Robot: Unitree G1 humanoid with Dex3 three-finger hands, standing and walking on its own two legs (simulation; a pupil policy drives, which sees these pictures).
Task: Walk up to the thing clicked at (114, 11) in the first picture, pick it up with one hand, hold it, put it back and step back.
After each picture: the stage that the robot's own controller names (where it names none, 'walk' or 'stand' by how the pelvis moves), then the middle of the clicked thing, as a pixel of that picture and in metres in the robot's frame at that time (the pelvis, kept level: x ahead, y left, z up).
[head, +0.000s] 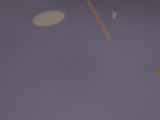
stand; (114, 13) +2.14 -0.48 -0.72
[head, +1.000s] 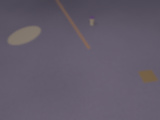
walk; (91, 20) +2.03 -0.01 -0.70
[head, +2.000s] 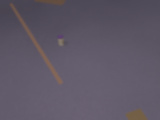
walk; (61, 40) +1.40 +0.33 -0.71
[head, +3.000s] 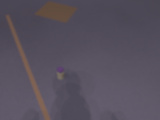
walk; (60, 73) +0.92 +0.22 -0.70
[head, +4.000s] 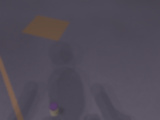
walk; (54, 109) +0.59 +0.20 -0.71
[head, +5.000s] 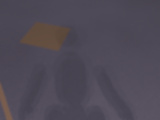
stand; out of the picture +0.38 +0.20 -0.71
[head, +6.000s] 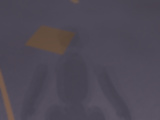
stand; out of the picture +0.37 +0.18 -0.73
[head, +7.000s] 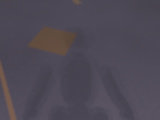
stand; out of the picture +0.37 +0.19 -0.73
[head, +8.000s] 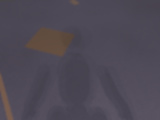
stand; out of the picture +0.36 +0.19 -0.73
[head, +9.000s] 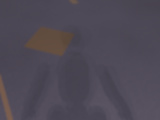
stand; out of the picture +0.36 +0.19 -0.73
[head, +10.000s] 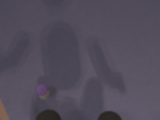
go down; (42, 91) +0.41 +0.20 -0.51
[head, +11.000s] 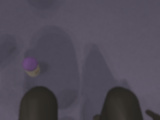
go down; (31, 67) +0.45 +0.22 -0.33
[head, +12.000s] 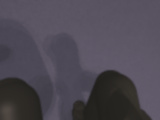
close in; out of the picture +0.43 +0.26 -0.24
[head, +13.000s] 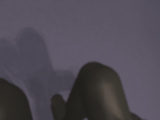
close; out of the picture +0.43 +0.28 -0.22
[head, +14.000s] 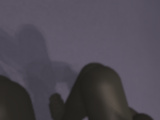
lift; out of the picture +0.41 +0.27 -0.23
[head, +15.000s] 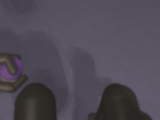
lift; (11, 73) +0.35 +0.24 -0.09
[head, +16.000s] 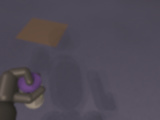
hold; (32, 91) +0.33 +0.17 +0.03
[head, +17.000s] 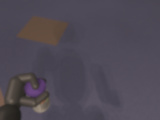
hold; (38, 96) +0.32 +0.16 -0.01
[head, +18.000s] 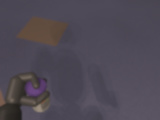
crouch; (38, 95) +0.33 +0.17 -0.01
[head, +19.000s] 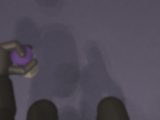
crouch; (25, 62) +0.42 +0.19 -0.09
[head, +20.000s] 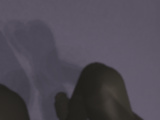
lower; out of the picture +0.43 +0.27 -0.23
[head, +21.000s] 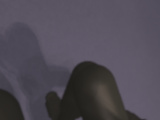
lower; out of the picture +0.43 +0.29 -0.23
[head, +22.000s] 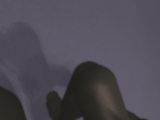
lower; out of the picture +0.43 +0.29 -0.23
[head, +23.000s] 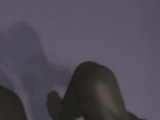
lower; out of the picture +0.43 +0.28 -0.23
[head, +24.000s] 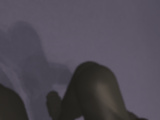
loosen; out of the picture +0.43 +0.28 -0.23
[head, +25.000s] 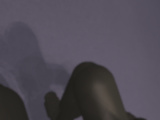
withdraw; out of the picture +0.42 +0.27 -0.24
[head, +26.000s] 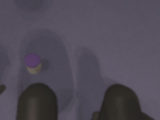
walk; (33, 64) +0.45 +0.21 -0.31
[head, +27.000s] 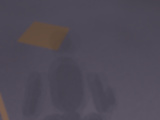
stand; out of the picture +0.37 +0.16 -0.66
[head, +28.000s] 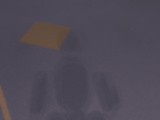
stand; out of the picture +0.38 +0.18 -0.67
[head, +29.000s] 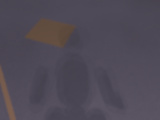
stand; out of the picture +0.38 +0.17 -0.68
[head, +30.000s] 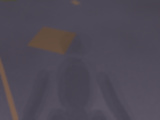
walk; out of the picture +0.40 +0.17 -0.72
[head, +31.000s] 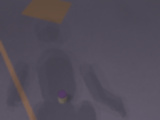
walk; (62, 96) +0.57 +0.12 -0.70
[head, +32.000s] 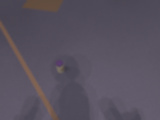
walk; (60, 66) +0.88 +0.26 -0.69
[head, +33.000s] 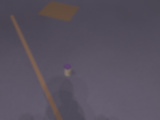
stand; (67, 70) +0.99 +0.15 -0.72
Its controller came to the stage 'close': yes
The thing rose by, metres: 0.71
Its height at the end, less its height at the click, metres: +0.00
